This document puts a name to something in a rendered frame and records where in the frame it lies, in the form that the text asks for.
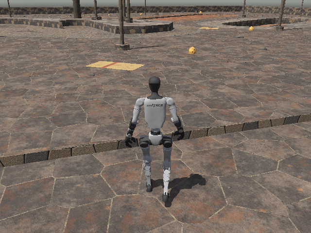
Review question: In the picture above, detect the robot left hand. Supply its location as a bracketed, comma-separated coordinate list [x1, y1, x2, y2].
[125, 136, 136, 148]

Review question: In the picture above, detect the robot left forearm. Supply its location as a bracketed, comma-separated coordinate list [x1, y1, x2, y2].
[126, 117, 136, 138]

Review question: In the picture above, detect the right robot upper arm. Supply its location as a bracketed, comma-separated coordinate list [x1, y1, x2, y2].
[165, 97, 179, 123]

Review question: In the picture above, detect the left robot shin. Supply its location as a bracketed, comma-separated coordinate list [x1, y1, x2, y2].
[143, 156, 151, 186]

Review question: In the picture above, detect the left robot foot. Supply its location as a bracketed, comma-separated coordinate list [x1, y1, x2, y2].
[146, 181, 153, 192]

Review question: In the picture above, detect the robot right hand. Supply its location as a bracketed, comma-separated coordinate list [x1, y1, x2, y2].
[173, 131, 184, 140]

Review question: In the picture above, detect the left robot upper arm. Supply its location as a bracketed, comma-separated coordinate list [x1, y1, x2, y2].
[132, 98, 145, 124]

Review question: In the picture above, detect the robot right forearm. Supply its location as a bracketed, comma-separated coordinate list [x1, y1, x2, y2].
[175, 116, 184, 133]

